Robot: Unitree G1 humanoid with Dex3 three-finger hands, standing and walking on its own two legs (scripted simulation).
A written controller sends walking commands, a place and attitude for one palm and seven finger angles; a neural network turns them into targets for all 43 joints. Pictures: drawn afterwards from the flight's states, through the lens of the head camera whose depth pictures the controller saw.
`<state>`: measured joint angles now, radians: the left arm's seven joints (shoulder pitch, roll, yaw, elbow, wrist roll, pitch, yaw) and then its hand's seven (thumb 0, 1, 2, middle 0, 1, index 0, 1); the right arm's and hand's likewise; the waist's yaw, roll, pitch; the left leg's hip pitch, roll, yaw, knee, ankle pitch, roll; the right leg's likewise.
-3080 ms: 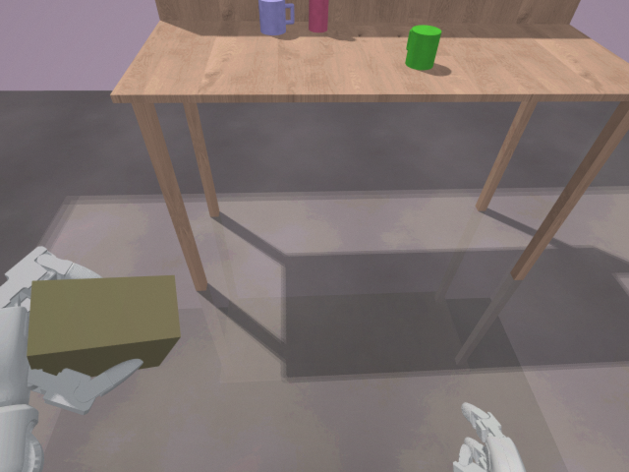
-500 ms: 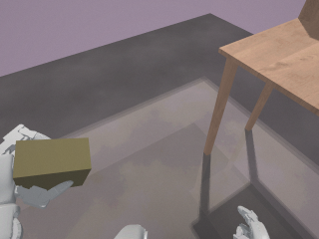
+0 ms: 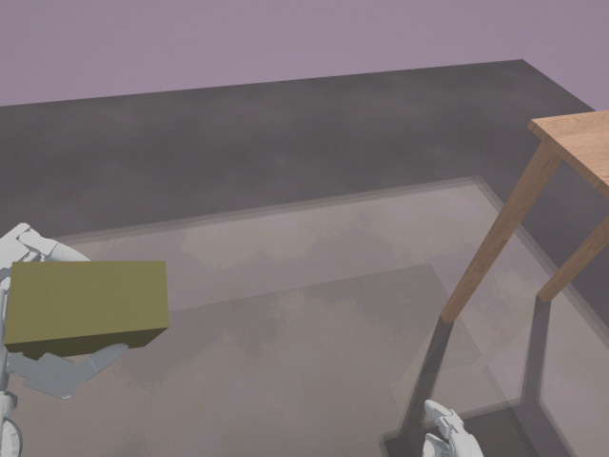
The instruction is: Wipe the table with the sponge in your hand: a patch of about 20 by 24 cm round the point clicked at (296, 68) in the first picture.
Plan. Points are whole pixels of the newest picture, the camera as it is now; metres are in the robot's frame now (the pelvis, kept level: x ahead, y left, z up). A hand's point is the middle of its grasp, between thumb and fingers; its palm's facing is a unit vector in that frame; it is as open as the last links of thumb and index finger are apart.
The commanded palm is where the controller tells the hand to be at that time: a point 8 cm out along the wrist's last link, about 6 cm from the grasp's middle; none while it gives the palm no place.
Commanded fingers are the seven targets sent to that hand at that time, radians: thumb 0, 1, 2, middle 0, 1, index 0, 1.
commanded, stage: walk to a spot facing it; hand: left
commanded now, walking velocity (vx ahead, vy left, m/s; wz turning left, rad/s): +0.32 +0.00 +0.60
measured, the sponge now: (111, 310) +0.21 +0.21 +0.16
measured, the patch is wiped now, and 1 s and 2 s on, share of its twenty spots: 0.00 0.00 0.00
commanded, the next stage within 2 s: turn to face it in 1.16 s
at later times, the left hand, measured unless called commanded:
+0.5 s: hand out of the picture +0.16 +0.29 +0.16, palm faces +0.66 -0.65 -0.38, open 10.5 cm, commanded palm +0.10 +0.31 +0.18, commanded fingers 0.00 0.10 1.30 -1.20 -1.60 -1.20 -1.60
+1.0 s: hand (37, 298) +0.23 +0.30 +0.15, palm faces +0.73 -0.54 -0.42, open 10.5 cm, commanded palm +0.15 +0.31 +0.18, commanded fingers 0.00 0.10 1.30 -1.20 -1.60 -1.20 -1.60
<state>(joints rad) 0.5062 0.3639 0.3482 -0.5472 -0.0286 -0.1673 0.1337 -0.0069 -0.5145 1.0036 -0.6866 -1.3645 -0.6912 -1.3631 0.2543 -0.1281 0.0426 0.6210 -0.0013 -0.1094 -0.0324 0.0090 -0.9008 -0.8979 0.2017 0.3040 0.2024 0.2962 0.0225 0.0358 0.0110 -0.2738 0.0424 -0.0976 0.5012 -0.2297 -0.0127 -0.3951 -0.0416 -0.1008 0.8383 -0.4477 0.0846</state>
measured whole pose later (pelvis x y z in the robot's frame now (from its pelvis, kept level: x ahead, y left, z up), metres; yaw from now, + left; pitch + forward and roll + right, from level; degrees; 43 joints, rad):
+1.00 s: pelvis +0.14 -0.01 -0.01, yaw +28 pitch -1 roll +1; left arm 0.42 0.30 0.32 -0.44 -0.01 -0.16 0.13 -0.01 -0.52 1.01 -0.69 -1.36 -0.69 -1.36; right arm 0.17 -0.24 -0.01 0.69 0.00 -0.06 -0.05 0.01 -0.90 -0.90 0.20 0.30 0.20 0.30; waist 0.02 0.04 0.07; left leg -0.51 0.05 0.03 1.25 -0.41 -0.02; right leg -0.26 -0.10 -0.22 0.61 -0.32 -0.02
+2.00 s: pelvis +0.26 -0.01 -0.01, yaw +19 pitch +2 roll +2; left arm 0.51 0.42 0.40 -0.57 -0.04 -0.20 0.14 -0.01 -0.52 1.01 -0.68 -1.37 -0.69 -1.37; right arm 0.18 -0.29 -0.05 0.54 0.01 0.01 -0.03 0.01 -0.91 -0.90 0.19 0.30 0.19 0.29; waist 0.01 -0.05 0.03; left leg -0.30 0.03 0.05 0.62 -0.40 -0.06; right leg -0.39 0.10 0.05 0.50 -0.15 -0.09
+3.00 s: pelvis +0.17 -0.09 -0.01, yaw -17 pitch +0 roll +1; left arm 0.45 0.37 0.37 -0.53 -0.02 -0.17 0.12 -0.01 -0.52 1.01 -0.68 -1.37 -0.69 -1.37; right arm 0.18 -0.16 0.02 0.51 0.01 0.00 0.00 0.01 -0.90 -0.90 0.20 0.30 0.20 0.30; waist 0.07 -0.01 0.07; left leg -0.21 0.13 0.14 0.54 -0.32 -0.07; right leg -0.52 0.03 -0.04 0.98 -0.43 0.05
